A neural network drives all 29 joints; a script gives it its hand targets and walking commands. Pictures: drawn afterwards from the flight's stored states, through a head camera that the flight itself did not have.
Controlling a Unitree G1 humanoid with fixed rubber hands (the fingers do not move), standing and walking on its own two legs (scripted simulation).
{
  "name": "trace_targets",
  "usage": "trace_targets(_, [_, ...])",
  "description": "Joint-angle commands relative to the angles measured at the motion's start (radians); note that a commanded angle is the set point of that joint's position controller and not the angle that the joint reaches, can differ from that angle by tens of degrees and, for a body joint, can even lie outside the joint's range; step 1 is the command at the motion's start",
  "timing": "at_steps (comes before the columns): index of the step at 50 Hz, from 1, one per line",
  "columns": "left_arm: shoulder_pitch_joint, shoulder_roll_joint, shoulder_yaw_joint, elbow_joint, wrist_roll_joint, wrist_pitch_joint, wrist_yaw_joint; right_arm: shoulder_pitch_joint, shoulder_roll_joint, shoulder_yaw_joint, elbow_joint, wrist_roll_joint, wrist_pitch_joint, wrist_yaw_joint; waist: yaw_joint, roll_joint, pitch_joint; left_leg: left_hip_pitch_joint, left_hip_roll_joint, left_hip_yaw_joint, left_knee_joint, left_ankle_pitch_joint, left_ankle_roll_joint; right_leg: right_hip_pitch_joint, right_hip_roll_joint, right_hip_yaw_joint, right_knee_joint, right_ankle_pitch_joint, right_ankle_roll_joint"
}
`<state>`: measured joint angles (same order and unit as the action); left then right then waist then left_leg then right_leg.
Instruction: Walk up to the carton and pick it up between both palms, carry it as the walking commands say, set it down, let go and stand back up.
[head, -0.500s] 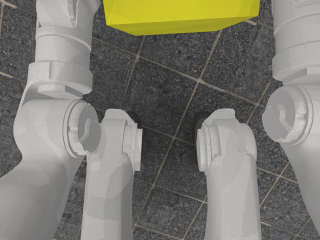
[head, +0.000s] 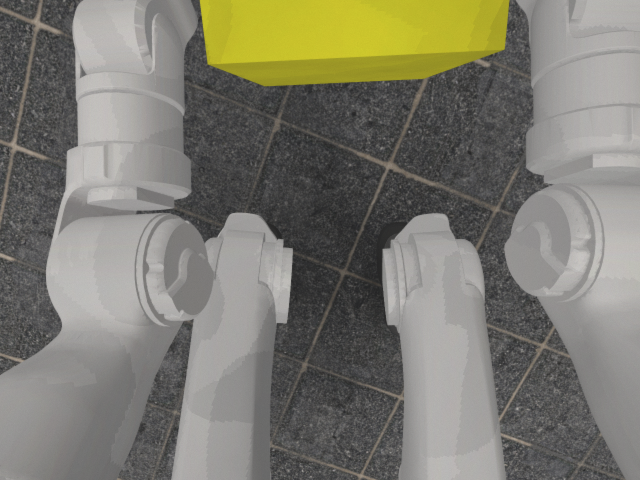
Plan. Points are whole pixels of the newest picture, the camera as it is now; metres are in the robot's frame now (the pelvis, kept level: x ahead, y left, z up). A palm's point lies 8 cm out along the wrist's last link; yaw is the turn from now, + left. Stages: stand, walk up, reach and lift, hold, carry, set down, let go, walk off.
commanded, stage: reach and lift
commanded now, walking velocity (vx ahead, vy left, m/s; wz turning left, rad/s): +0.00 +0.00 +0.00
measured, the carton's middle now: out of the picture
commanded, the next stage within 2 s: none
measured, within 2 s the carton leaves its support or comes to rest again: neither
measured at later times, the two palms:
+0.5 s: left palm out of the picture +0.55 +0.13 -0.05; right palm out of the picture +0.56 -0.16 -0.04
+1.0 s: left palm out of the picture +0.53 +0.14 +0.01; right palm out of the picture +0.54 -0.16 +0.02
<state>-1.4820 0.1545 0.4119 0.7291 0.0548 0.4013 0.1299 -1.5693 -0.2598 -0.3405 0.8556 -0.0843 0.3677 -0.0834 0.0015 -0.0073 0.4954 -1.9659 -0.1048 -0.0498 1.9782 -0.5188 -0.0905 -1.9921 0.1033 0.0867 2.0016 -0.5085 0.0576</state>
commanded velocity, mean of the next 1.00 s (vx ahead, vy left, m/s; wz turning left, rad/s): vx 0.00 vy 0.00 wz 0.00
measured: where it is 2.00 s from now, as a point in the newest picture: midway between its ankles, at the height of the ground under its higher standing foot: (329, 298)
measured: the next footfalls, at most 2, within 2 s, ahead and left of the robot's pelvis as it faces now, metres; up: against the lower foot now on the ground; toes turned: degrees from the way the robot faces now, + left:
none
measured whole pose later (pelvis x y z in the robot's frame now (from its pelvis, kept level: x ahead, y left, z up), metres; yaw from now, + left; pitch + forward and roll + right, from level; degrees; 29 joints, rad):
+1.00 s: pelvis -0.02 +0.01 +0.10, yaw -1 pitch +23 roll +1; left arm -1.34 0.09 0.41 0.55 0.11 0.49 0.12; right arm -1.40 -0.19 -0.37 0.66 -0.11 0.44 -0.07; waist 0.00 -0.01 0.52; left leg -1.60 -0.11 -0.08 1.64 -0.43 -0.07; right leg -1.62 0.11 0.10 1.65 -0.42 0.06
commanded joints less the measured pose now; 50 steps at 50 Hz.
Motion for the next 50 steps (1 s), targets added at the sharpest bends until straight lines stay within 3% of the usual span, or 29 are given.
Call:
trace_targets(1, [-0.799, -1.037, -0.493, -0.160, -0.164, -0.034, -0.309, -0.521, 1.195, 0.427, -0.051, 0.142, 0.024, 0.314, 0.012, -0.031, -2.046, 0.578, -0.048, 0.184, -0.187, 0.174, 0.060, 0.666, 0.034, -0.178, -0.208, 0.200, -0.035])
trace_targets(6, [-0.754, -1.075, -0.536, -0.184, -0.175, -0.018, -0.312, -0.556, 1.199, 0.487, -0.154, 0.167, 0.027, 0.312, 0.013, -0.039, -2.211, 0.677, -0.056, 0.171, -0.214, 0.248, 0.055, 0.747, 0.040, -0.178, -0.232, 0.265, -0.035])
trace_targets(9, [-0.735, -1.073, -0.537, -0.175, -0.161, -0.009, -0.317, -0.500, 1.207, 0.474, -0.106, 0.144, 0.043, 0.319, -0.001, -0.037, -2.156, 0.661, -0.053, 0.167, -0.238, 0.229, 0.053, 0.739, 0.041, -0.179, -0.253, 0.251, -0.037])
trace_targets(12, [-0.794, -1.078, -0.606, -0.277, -0.193, -0.011, -0.314, -0.489, 1.232, 0.511, -0.154, 0.170, 0.048, 0.323, -0.002, -0.018, -2.276, 0.749, -0.053, 0.163, -0.251, 0.285, 0.045, 0.793, 0.043, -0.177, -0.264, 0.306, -0.035])
trace_targets(16, [-0.798, -1.084, -0.658, -0.325, -0.212, -0.005, -0.298, -0.548, 1.230, 0.557, -0.238, 0.211, 0.052, 0.311, 0.017, -0.002, -2.389, 0.849, -0.056, 0.156, -0.266, 0.335, 0.041, 0.839, 0.047, -0.173, -0.275, 0.334, -0.034])
trace_targets(25, [-0.704, -1.093, -0.547, -0.187, -0.143, 0.013, -0.329, -0.451, 1.272, 0.488, -0.090, 0.144, 0.071, 0.329, 0.032, -0.050, -2.143, 0.707, -0.054, 0.163, -0.359, 0.152, 0.060, 0.835, 0.041, -0.158, -0.375, 0.178, -0.031])
trace_targets(32, [-0.705, -1.130, -0.589, -0.243, -0.171, 0.014, -0.346, -0.485, 1.287, 0.533, -0.183, 0.168, 0.058, 0.321, 0.029, -0.042, -2.275, 0.789, -0.060, 0.159, -0.388, 0.231, 0.054, 0.924, 0.047, -0.152, -0.410, 0.259, -0.027])
trace_targets(39, [-0.695, -1.122, -0.605, -0.247, -0.168, 0.027, -0.355, -0.437, 1.288, 0.526, -0.153, 0.155, 0.072, 0.329, 0.013, -0.027, -2.269, 0.834, -0.054, 0.150, -0.441, 0.190, 0.049, 0.961, 0.043, -0.151, -0.460, 0.223, -0.032])
trace_targets(45, [-0.707, -1.148, -0.658, -0.298, -0.194, 0.033, -0.347, -0.481, 1.302, 0.572, -0.231, 0.193, 0.071, 0.335, 0.021, -0.013, -2.379, 0.968, -0.054, 0.141, -0.473, 0.240, 0.044, 1.006, 0.044, -0.155, -0.489, 0.255, -0.033])
trace_targets(50, [-0.668, -1.159, -0.658, -0.290, -0.194, 0.038, -0.342, -0.460, 1.308, 0.577, -0.226, 0.194, 0.077, 0.333, 0.023, -0.026, -2.355, 0.994, -0.054, 0.131, -0.511, 0.228, 0.047, 1.037, 0.043, -0.150, -0.526, 0.238, -0.033])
